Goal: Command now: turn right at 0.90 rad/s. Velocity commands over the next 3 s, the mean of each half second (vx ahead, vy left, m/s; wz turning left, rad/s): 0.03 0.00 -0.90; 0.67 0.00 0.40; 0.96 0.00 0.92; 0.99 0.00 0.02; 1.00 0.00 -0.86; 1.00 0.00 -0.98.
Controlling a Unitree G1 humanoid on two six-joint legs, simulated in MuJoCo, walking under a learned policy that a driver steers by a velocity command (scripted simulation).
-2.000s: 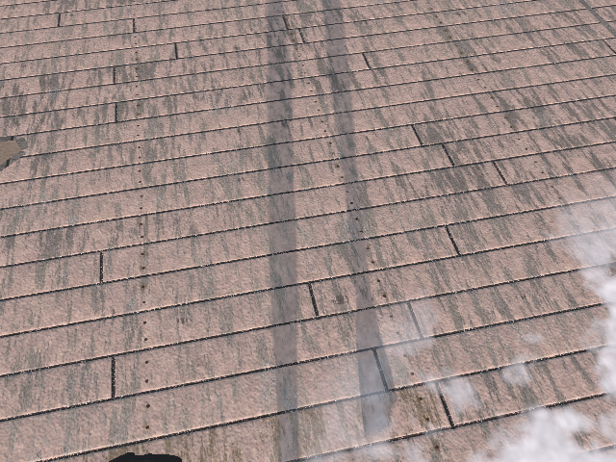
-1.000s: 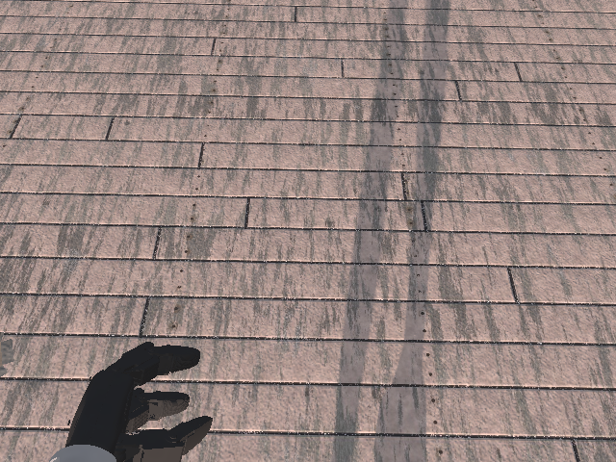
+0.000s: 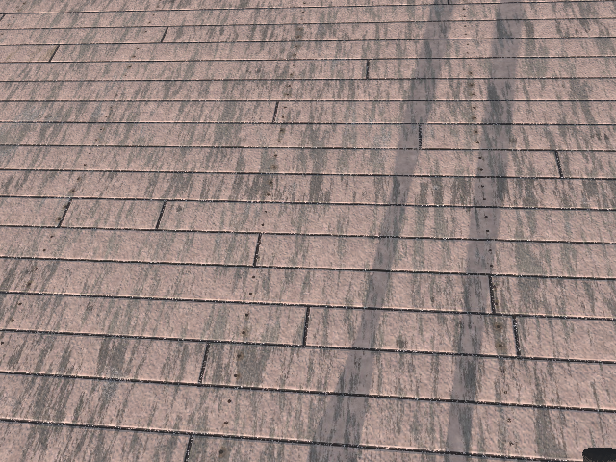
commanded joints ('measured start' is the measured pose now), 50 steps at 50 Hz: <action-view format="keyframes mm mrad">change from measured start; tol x16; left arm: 1 -86 158 39 -119 -13 -15 29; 30 -167 61 -20 -242 6 -71 -5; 37 223 173 0 -135 53 -71 19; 50 128 99 -13 -6 49 -124 3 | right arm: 1 -32 -83 -26 -69 -4 -27 -3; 29 217 -146 -2 -53 28 -63 37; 50 -63 -62 34 -195 -25 -12 173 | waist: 1 -49 -140 -149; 18 -53 -206 -155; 21 23 267 -165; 33 -29 174 -22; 38 120 -258 -96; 50 18 -121 131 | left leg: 1 -136 -17 -90 40 105 -3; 18 294 -81 -128 -720 242 -2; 21 524 368 -578 -800 582 283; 25 491 208 -419 -860 -150 226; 29 390 166 -395 -943 -177 238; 35 112 12 -286 -755 -78 189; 39 -421 18 -106 -43 5 85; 46 -384 59 -43 115 254 54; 50 -331 85 47 -72 309 94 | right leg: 1 211 -209 340 -217 352 -131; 18 145 -50 589 -75 312 -77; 21 -249 168 240 430 -422 58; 25 -337 42 118 622 -154 110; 29 -247 4 3 345 -128 95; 35 316 85 -87 -230 58 67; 36 562 -6 -18 -188 28 55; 37 650 -300 299 -320 -338 27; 39 481 -478 597 -397 -544 -116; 50 357 -264 -140 -511 63 -18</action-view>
